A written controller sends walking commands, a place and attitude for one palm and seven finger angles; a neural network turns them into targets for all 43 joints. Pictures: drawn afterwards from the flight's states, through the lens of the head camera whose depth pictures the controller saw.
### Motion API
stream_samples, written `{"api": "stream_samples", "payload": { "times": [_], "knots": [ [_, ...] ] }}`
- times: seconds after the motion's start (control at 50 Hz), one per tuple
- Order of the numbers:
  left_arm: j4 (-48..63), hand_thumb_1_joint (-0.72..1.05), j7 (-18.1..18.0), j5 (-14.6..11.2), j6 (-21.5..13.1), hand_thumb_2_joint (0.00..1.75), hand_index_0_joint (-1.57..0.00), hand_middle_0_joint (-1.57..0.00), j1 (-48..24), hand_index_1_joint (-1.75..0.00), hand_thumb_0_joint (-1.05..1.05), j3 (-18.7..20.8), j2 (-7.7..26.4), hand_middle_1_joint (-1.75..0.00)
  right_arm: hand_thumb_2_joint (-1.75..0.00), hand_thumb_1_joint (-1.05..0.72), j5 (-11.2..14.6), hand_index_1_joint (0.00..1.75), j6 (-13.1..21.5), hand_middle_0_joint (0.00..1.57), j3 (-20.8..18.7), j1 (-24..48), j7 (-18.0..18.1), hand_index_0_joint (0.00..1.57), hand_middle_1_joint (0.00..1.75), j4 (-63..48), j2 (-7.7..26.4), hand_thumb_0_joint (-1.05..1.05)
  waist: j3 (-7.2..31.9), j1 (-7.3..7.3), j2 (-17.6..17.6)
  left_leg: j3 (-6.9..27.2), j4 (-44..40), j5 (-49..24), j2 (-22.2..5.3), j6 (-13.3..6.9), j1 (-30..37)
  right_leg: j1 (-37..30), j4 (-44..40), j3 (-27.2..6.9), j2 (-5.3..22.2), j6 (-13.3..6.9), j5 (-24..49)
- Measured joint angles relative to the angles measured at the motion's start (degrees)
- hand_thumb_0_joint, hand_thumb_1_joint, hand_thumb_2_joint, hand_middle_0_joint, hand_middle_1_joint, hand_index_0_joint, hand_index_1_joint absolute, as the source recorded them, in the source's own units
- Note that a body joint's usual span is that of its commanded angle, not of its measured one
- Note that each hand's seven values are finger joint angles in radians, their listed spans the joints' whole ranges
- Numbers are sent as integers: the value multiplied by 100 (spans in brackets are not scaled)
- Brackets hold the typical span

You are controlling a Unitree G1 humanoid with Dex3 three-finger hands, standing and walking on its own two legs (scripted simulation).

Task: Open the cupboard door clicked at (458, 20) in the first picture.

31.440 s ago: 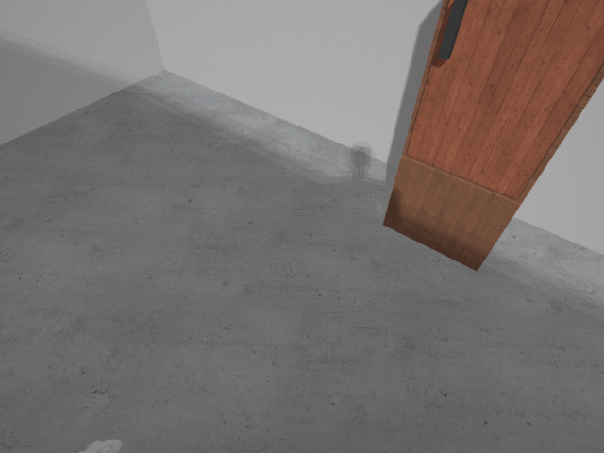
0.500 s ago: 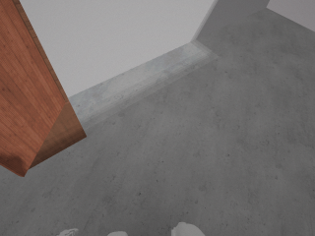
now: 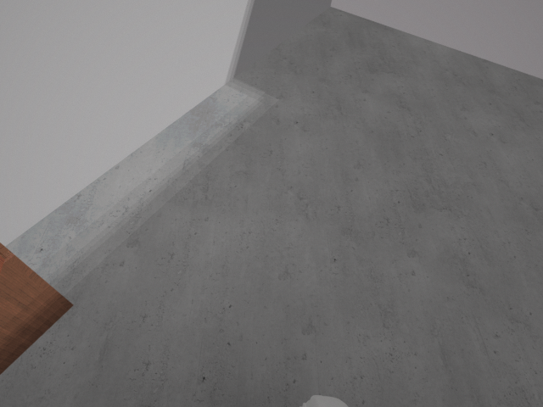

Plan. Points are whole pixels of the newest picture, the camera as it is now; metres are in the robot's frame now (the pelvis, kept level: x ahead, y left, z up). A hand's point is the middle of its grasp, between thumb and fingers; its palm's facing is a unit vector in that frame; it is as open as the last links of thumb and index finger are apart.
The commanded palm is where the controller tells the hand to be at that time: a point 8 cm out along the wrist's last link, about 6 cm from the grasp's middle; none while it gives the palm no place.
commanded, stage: walk to a spot facing it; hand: left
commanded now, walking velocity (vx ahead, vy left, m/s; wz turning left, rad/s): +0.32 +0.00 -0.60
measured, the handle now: out of the picture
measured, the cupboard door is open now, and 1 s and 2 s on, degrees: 43 43 43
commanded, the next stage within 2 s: turn to face it in 1.04 s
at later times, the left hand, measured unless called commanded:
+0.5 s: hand (231, 302) +0.32 +0.09 -0.17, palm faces -0.28 -0.94 -0.17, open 7.3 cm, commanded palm none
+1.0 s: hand (287, 196) +0.59 -0.02 -0.17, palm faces -0.42 -0.88 -0.21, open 7.3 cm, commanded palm none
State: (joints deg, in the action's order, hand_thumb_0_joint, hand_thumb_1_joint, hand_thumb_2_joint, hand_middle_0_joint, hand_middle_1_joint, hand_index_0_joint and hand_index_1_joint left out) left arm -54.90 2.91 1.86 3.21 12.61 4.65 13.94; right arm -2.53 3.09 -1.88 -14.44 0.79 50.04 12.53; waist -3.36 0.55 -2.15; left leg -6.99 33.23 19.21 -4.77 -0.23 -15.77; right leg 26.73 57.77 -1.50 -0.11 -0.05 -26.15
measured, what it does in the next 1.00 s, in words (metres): walks ahead, turning right: right foot, then left foot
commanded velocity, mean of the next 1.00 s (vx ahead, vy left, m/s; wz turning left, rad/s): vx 0.34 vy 0.00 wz -0.39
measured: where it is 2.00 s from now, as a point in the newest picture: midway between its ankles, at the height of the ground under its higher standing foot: (339, 275)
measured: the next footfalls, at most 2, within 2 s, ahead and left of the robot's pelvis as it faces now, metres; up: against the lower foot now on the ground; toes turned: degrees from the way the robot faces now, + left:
right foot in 0.30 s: +0.20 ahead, -0.18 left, +0.00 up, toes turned -15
left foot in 0.62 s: +0.39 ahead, +0.03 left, +0.00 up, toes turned -11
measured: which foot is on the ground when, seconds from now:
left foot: down 0.00-0.28, up 0.30-0.60, down 0.62-0.96, up 0.98-1.00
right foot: up 0.00-0.28, down 0.30-0.62, up 0.64-0.96, down 0.98-1.00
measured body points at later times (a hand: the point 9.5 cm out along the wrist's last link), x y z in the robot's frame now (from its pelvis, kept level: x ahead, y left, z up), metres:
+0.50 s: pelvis +0.18 -0.07 +0.00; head +0.23 -0.07 +0.45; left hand +0.33 +0.14 -0.15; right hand +0.15 -0.31 -0.14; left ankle +0.24 +0.07 -0.69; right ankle +0.17 -0.17 -0.73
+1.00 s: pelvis +0.40 -0.15 -0.01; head +0.44 -0.17 +0.43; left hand +0.62 +0.03 -0.15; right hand +0.25 -0.35 -0.16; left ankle +0.35 +0.03 -0.71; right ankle +0.42 -0.28 -0.74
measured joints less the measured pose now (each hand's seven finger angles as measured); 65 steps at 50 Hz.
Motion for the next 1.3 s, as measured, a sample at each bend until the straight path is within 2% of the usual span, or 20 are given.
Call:
{"api": "stream_samples", "payload": {
  "times": [0.08, 0.24, 0.28, 0.3, 0.34, 0.38, 0.48, 0.6, 0.66, 0.7, 0.74, 0.84, 0.94, 0.98, 1.02, 1.06, 1.12, 1.2, 1.24, 1.3],
  "knots": [
    [103, 91, 110, 10, -43, 90, -20, -20, -307, -30, 1, 0, 7, -30, -90, -91, 4, 30, 45, 20, 78, -418, 21, 20, 30, 250, -123, 0, -64, -24, 35, -242, -766, -174, -155, 112, 619, 549, 306, 425, 265, 89, 680],
    [319, 92, 166, 0, -94, 90, -19, -19, -1018, -30, 1, -77, -40, -30, -90, -91, -17, 30, -78, 20, 71, -1120, -4, 20, 30, 737, -130, 0, -205, 263, 212, -825, -991, 295, -448, 452, 1505, 284, -1650, 867, 276, -110, 1014],
    [414, 91, 159, 5, -229, 90, -20, -20, -1127, -30, 1, -105, 14, -30, -90, -91, 27, 30, -130, 20, 84, -1319, -29, 20, 30, 833, -139, 0, -215, 317, 202, -851, -243, 679, -607, 518, 1399, -182, -2219, 924, 177, -341, 929],
    [483, 91, 126, -2, -348, 90, -20, -20, -1140, -30, 1, -93, 67, -30, -90, -91, 84, 30, -186, 20, 98, -1380, -54, 20, 30, 882, -176, 1, -175, 286, 62, -744, 694, 891, -572, 486, 1066, -257, -2331, 774, 228, -488, 1175],
    [503, 91, -3, -87, -478, 90, -20, -20, -1137, -30, 0, -64, 0, -30, -90, -91, 139, 30, -339, 20, 60, -1105, -70, 20, 30, 993, -114, 1, -325, 275, 176, -77, 2621, 1085, -508, 404, 232, -227, -1954, 746, 109, -428, 1201],
    [451, 91, -110, -94, -468, 90, -20, -20, -987, -30, 0, -84, -68, -30, -90, -91, 127, 30, -389, 20, 1, -743, -67, 20, 30, 965, -70, 1, -376, 318, 265, 264, 3430, 774, -450, 380, -485, -431, -2110, 709, -30, -341, 1141],
    [84, 91, -170, -25, -420, 90, -20, -20, -474, -30, 0, -130, -232, -30, -90, -91, 83, 30, -273, 20, -52, -13, -111, 20, 30, 542, -143, 1, -202, 280, 174, 358, 2250, 110, -388, 389, -1309, -1003, -2928, 416, -200, -271, 1282],
    [-219, 93, -121, -52, -422, 90, -20, -20, 87, -30, 0, -66, -265, -30, -90, -91, 74, 30, -59, 20, -31, 421, -170, 20, 30, 256, -192, 0, -20, -23, 133, 282, 60, -511, -105, 333, -797, -1550, -2931, 119, -257, -122, 794],
    [-335, 93, -107, -62, -351, 90, -20, -20, 297, -30, 0, -34, -189, -30, -90, -91, -15, 30, 88, 20, -2, 484, -113, 20, 30, 199, -243, 0, 73, -74, 41, 141, 185, -583, -37, 48, -655, -1054, -1250, 75, -183, -195, 4],
    [-436, 93, -92, -23, -320, 90, -20, -20, 268, -30, 0, -13, -118, -30, -90, -91, -30, 30, 138, 20, 29, 380, -82, 20, 30, 185, -327, 0, 102, -71, -31, 16, 92, -408, -7, -2, -426, -501, 95, 176, -66, -188, 143],
    [-439, 92, -62, 0, -309, 90, -20, -20, 164, -30, 1, 6, -81, -30, -90, -91, -25, 30, 187, 20, 53, 209, -47, 20, 30, 262, -400, 0, 106, -93, -49, -69, -282, -433, 6, 67, -100, -48, 695, 288, 99, -119, 485],
    [-239, 92, 19, 5, -288, 90, -19, -20, -142, -30, 1, -43, -179, -30, -90, -94, 5, 30, 134, 20, -44, -216, -3, 20, 30, 593, -250, -1, 72, -88, 148, -321, -1067, -418, -104, 139, 698, 329, -610, 564, 402, -28, 943],
    [-97, 92, 72, 21, -330, 90, -19, -20, -481, -30, 1, -71, -190, -30, -90, -93, -2, 30, -54, 20, -63, -664, -61, 20, 30, 901, -68, 0, -21, 79, 283, -547, -831, 183, -314, 398, 1230, -67, -2107, 851, 325, -127, 1214],
    [11, 91, 51, 26, -488, 90, -20, -20, -549, -30, 1, -64, -83, -30, -90, -92, 69, 30, -144, 20, -43, -885, -94, 20, 30, 1010, -82, 0, 6, 87, 106, -537, 378, 682, -333, 379, 910, -343, -2490, 687, 354, -384, 1225],
    [16, 91, -61, -50, -569, 90, -20, -20, -626, -30, 0, -43, -176, -30, -90, -92, 112, 30, -302, 20, -71, -744, -109, 20, 30, 1170, 7, 0, -131, 52, 268, -10, 2120, 993, -342, 306, 220, -356, -2105, 720, 221, -327, 1220],
    [3, 91, -158, -70, -563, 90, -20, -20, -540, -30, 0, -69, -247, -30, -90, -92, 107, 30, -372, 20, -96, -511, -97, 20, 30, 1203, 44, 1, -164, 84, 347, 256, 2926, 807, -313, 299, -412, -581, -2246, 736, 94, -243, 1145],
    [-124, 91, -229, -34, -509, 90, -20, -20, -310, -30, 0, -92, -290, -30, -90, -92, 95, 30, -340, 20, -108, -179, -103, 20, 30, 1004, -39, 1, -82, 117, 220, 287, 2456, 540, -297, 314, -941, -936, -2731, 609, 0, -176, 1200],
    [-376, 93, -213, -46, -458, 90, -20, -20, -64, -30, 0, -92, -296, -30, -90, -91, 90, 30, -154, 20, -55, 105, -129, 19, 30, 675, -183, 1, 9, 100, 79, 221, 746, -286, -185, 348, -883, -1332, -3005, 412, -37, -98, 1048],
    [-465, 93, -203, -75, -433, 90, -20, -20, 57, -30, 0, -123, -331, -30, -90, -91, 83, 30, -17, 20, -7, 109, -124, 19, 30, 593, -183, 1, 68, 92, 171, 260, -41, -817, -133, 268, -631, -1458, -2792, 412, -87, -17, 750],
    [-575, 93, -247, -98, -358, 90, -20, -20, 86, -30, 0, -172, -258, -30, -90, -91, 34, 30, 29, 20, 78, 100, -44, 20, 30, 662, -363, 0, 167, 82, 12, 221, 256, -403, 14, 50, -534, -1176, -1567, 432, 53, 18, -104]
  ]
}}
